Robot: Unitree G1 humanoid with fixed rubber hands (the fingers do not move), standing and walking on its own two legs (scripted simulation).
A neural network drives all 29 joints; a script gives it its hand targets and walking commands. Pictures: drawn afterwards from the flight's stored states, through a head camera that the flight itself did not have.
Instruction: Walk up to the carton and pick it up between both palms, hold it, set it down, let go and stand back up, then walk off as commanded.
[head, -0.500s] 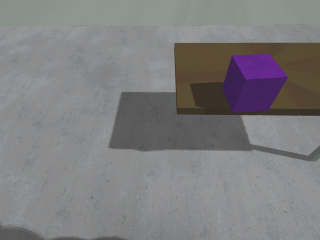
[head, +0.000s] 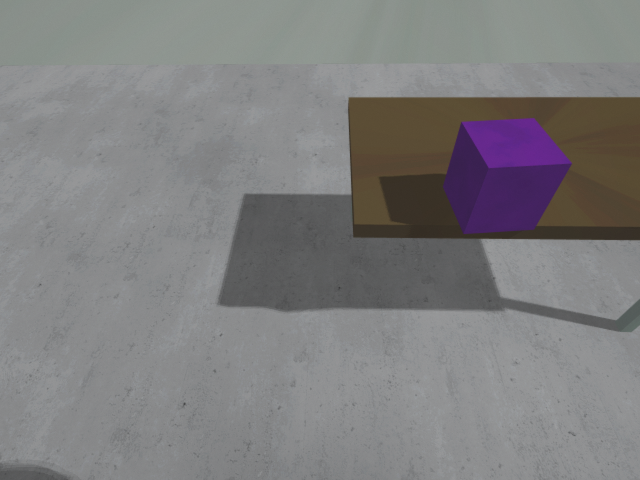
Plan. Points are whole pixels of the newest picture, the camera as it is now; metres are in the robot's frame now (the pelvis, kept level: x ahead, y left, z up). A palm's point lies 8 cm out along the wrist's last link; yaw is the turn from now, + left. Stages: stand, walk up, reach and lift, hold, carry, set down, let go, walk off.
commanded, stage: stand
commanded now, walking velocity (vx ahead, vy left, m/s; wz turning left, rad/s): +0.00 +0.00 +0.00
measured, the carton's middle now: (498, 176) +0.79 -0.40 -0.11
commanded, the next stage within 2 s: walk up in 0.28 s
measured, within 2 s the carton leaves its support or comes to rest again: neither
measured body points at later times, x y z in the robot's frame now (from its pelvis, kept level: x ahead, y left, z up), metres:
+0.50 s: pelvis +0.00 +0.00 +0.00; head +0.01 +0.00 +0.45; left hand +0.08 +0.24 -0.15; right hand +0.07 -0.27 -0.14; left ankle +0.04 +0.12 -0.73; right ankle +0.04 -0.12 -0.73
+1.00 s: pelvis +0.06 -0.14 +0.00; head +0.06 -0.15 +0.45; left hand +0.06 +0.17 -0.12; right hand +0.11 -0.45 -0.13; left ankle +0.04 +0.02 -0.66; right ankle +0.03 -0.16 -0.73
